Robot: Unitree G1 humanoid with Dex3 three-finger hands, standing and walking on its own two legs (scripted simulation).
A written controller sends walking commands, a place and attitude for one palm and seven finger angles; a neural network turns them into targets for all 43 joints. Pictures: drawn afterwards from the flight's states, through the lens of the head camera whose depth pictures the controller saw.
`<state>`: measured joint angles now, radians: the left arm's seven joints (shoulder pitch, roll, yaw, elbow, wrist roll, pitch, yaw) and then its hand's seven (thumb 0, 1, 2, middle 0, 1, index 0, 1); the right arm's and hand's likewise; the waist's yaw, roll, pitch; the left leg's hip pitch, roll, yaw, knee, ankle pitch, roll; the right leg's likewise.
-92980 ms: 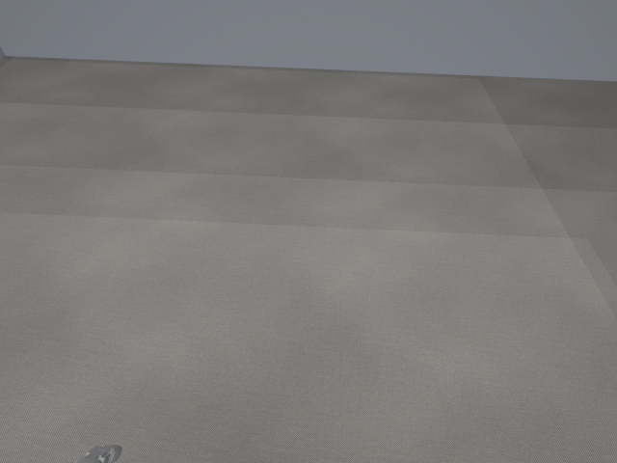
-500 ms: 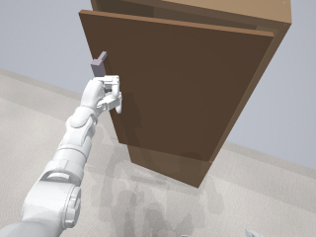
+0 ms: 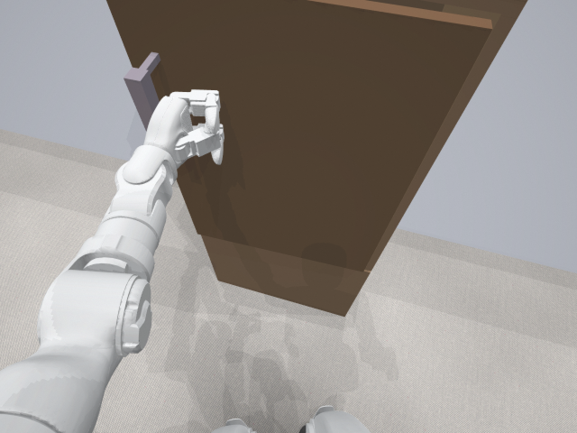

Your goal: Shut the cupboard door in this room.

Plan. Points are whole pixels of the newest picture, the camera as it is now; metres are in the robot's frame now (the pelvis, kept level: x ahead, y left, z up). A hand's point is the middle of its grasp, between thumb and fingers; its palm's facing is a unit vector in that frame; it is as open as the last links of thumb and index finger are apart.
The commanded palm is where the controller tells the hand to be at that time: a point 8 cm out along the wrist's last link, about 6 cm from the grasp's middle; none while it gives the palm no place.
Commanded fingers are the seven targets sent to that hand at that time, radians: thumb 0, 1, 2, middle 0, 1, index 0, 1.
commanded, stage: push the door shut along its arc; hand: left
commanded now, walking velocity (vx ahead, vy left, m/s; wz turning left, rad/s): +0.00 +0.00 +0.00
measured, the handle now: (161, 112) +0.55 +0.14 +0.11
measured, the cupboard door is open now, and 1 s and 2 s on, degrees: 2 0 0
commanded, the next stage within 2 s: pull the fist back off the door in 0.52 s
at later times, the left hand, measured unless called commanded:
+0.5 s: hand (227, 123) +0.51 +0.04 +0.12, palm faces -0.42 -0.91 -0.03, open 3.1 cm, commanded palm +0.53 +0.07 +0.12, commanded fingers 0.00 0.90 0.90 -1.30 -1.50 -1.30 -1.50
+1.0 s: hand (245, 125) +0.51 +0.02 +0.11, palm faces -0.01 -1.00 -0.08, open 3.0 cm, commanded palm +0.49 +0.06 +0.12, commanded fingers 0.00 0.90 0.90 -1.30 -1.50 -1.30 -1.50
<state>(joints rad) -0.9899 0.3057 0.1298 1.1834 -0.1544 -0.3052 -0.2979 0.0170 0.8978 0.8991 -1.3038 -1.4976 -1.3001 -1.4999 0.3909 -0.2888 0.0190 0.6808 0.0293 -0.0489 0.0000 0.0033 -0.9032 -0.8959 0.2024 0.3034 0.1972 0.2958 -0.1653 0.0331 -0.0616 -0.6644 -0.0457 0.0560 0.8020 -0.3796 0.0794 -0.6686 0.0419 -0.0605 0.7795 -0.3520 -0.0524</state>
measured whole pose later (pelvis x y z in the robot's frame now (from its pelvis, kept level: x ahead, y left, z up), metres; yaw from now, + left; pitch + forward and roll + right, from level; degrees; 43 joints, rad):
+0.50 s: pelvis +0.00 -0.01 -0.01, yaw +1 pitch +17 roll -1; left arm -1.14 0.34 0.08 1.27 -0.17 -0.25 -0.38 0.01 0.91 0.96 -1.30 -1.50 -1.30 -1.50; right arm 0.38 -0.30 0.02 0.71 0.02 -0.05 -0.02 0.00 -0.90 -0.90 0.20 0.30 0.20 0.30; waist -0.18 0.04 -0.07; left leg -0.75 -0.04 0.02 0.86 -0.40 0.06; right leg -0.74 0.04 -0.09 0.82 -0.38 -0.07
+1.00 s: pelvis -0.02 -0.01 -0.02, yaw +1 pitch +18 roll -1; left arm -1.19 0.22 0.15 1.36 -0.01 -0.35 0.20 -0.02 0.90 1.02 -1.30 -1.50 -1.31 -1.50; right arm 0.40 -0.25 0.02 0.70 -0.04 -0.08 0.10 0.00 -0.90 -0.90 0.20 0.30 0.20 0.30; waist -0.21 0.05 -0.12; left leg -0.86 -0.04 0.02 0.93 -0.39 0.06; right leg -0.85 0.04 -0.10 0.89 -0.37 -0.07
